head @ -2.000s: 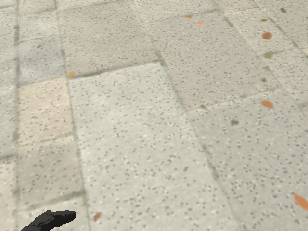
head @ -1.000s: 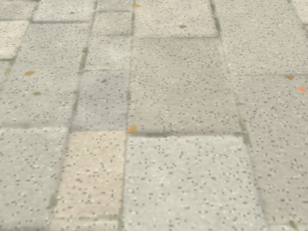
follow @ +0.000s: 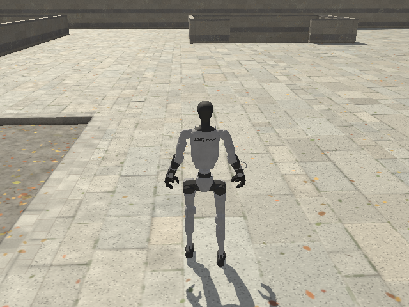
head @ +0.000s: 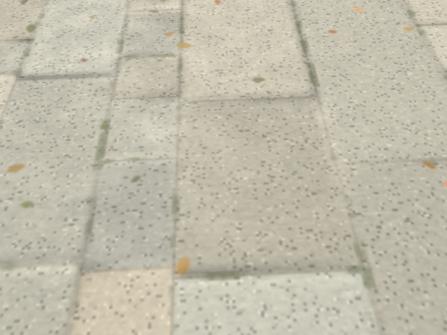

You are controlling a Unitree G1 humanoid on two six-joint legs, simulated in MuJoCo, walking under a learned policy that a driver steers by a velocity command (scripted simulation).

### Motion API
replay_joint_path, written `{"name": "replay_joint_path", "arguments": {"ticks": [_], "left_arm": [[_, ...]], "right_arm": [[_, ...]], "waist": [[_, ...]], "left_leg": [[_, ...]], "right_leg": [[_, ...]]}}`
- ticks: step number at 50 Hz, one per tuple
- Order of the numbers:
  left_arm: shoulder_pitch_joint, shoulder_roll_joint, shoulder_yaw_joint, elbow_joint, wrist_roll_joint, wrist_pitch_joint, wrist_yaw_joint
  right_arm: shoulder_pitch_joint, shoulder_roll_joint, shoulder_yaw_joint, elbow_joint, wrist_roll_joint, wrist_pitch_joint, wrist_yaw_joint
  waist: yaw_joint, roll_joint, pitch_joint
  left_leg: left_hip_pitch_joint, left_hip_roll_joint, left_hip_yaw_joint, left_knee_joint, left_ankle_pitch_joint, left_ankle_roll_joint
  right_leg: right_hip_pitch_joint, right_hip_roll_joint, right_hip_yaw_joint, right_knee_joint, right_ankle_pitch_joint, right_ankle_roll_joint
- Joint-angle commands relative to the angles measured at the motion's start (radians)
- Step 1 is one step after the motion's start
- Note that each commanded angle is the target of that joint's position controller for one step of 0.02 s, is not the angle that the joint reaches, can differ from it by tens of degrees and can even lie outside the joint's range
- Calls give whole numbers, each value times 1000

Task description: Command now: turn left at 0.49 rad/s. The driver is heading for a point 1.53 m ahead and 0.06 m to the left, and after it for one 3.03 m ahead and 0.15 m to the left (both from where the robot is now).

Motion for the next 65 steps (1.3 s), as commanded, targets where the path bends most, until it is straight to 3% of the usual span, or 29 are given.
{"name": "replay_joint_path", "arguments": {"ticks": [1,4,5,6,7,8,10,13,17,22,26,27,28,29,30,31,34,38,41,43,44,45,46,47,48,49,52,61,65], "left_arm": [[2,205,58,-47,-10,1,0],[-11,198,57,-34,-37,-16,-9],[50,166,50,-11,-24,-28,-18],[42,86,20,-61,39,-36,-26],[-64,117,26,-89,25,-40,-21],[-87,154,38,-88,-1,-34,-18],[-74,154,44,-65,-1,-24,-3],[-35,138,44,-57,1,-22,-3],[-37,107,29,-49,-2,-23,-10],[-49,117,28,-61,-8,-28,-26],[43,76,12,-25,-2,-54,-47],[83,113,15,-25,0,-60,-44],[137,210,35,-9,5,-63,-42],[157,252,48,-7,20,-70,-49],[134,221,38,-13,20,-80,-42],[117,198,31,-14,5,-86,-36],[151,162,24,-7,-19,-86,-24],[193,174,36,-10,-26,-70,-12],[210,202,47,-20,-35,-60,-15],[185,177,41,-34,-36,-56,-18],[177,137,30,-42,-31,-57,-21],[161,65,8,-57,-18,-61,-26],[179,2,-11,-124,-34,-77,-21],[191,98,12,-114,-52,-83,-18],[157,148,28,-100,-51,-81,-23],[159,140,30,-80,-43,-77,-27],[106,93,23,-89,-36,-72,-47],[-131,38,-11,-199,-26,-77,-95],[-168,78,5,-236,-28,-74,-116]], "right_arm": [[-68,-51,-3,-118,3,-11,23],[22,-79,-23,-97,-8,-6,21],[63,-127,-41,-95,-10,-6,7],[96,-276,-73,-119,-21,-7,-13],[129,-233,-54,-124,-51,-28,1],[97,-201,-44,-122,-51,-48,8],[1,-150,-32,-123,-17,-55,-5],[-45,-138,-23,-135,-19,-38,-24],[-43,-132,-22,-132,-22,-30,-37],[-47,-128,-13,-115,-32,-20,-26],[-20,-68,21,-75,-30,-25,-20],[-17,-43,31,-73,-42,-33,-19],[-24,-22,32,-99,-42,-48,-19],[-113,-75,17,-131,-19,-70,-25],[-138,-126,-5,-132,0,-87,-27],[-108,-122,-9,-111,-5,-97,-23],[-128,-56,1,-94,-27,-129,-2],[-181,14,19,-98,-15,-151,14],[-162,-23,6,-96,6,-157,18],[-75,-50,-9,-68,12,-160,12],[0,-70,-19,-50,12,-162,3],[147,-117,-32,-27,0,-163,-10],[235,-237,-57,-4,-33,-151,-6],[196,-190,-47,1,-39,-153,2],[152,-116,-27,-2,-28,-157,0],[114,-76,-14,-4,-27,-158,-1],[75,-37,-2,13,-36,-157,-7],[117,-113,-16,79,-20,-151,-16],[147,-159,-26,103,-6,-130,-18]], "waist": [[34,-197,-104],[-22,-159,-110],[-31,-47,-142],[-11,297,-181],[-92,236,-251],[-84,131,-201],[-40,61,-136],[-4,103,-140],[-21,115,-159],[-46,146,-120],[-5,109,-109],[0,32,-88],[-18,-147,-58],[39,-254,36],[31,-212,96],[9,-190,86],[30,-151,26],[51,-180,-14],[33,-189,-23],[-26,-166,-41],[-65,-149,-68],[-128,-45,-162],[-119,250,-237],[-97,228,-150],[-88,173,-50],[-70,127,-20],[-52,118,17],[-92,49,60],[-62,63,26]], "left_leg": [[19,7,58,-151,26,12],[206,-33,91,-413,234,79],[362,4,-7,-488,450,123],[571,298,-409,-464,940,279],[515,405,-555,-501,945,463],[479,359,-471,-515,856,445],[414,255,-359,-518,668,342],[326,189,-312,-539,606,317],[312,178,-312,-537,482,313],[228,181,-373,-537,325,313],[93,99,-348,-531,-209,228],[23,54,-289,-411,-243,184],[-99,-78,-76,-197,-181,117],[-217,-75,-38,-41,-171,90],[-259,-20,-89,62,-116,89],[-266,1,-89,95,-62,87],[-219,12,-47,2,101,69],[-11,-41,4,-258,170,33],[131,-46,-10,-377,182,30],[299,-30,-17,-468,251,54],[426,5,-31,-494,241,72],[633,157,-183,-521,138,120],[755,394,-585,-636,-206,256],[662,432,-709,-691,-354,308],[595,386,-590,-691,-286,287],[548,331,-463,-695,-143,260],[452,252,-212,-725,193,226],[420,247,79,-756,470,228],[525,273,153,-639,835,194]], "right_leg": [[136,-235,119,-57,592,-206],[59,-214,61,64,492,-139],[-43,-157,-13,212,346,-64],[-356,-21,-82,538,-254,51],[-441,59,82,715,-443,66],[-458,33,123,786,-392,58],[-467,5,136,725,-241,51],[-367,37,121,628,-122,72],[-292,43,114,423,-75,84],[-173,45,97,268,-81,62],[66,64,32,9,12,-6],[100,-37,171,-50,-97,-55],[96,-165,413,-168,-360,-169],[40,-305,714,-345,-528,-288],[15,-317,745,-360,-505,-301],[40,-279,676,-344,-432,-274],[109,-161,475,-323,-181,-208],[39,-84,357,-280,-29,-199],[-32,-110,428,-246,-92,-205],[-107,-89,443,-186,-108,-170],[-175,-52,424,-112,-117,-139],[-293,18,338,135,-179,-89],[-531,116,198,441,-304,-49],[-623,42,207,628,-276,-39],[-664,10,210,691,-184,-44],[-643,-9,199,703,-108,-39],[-604,-50,168,682,35,-27],[-515,-39,51,270,305,-21],[-405,26,-22,174,214,-92]]}}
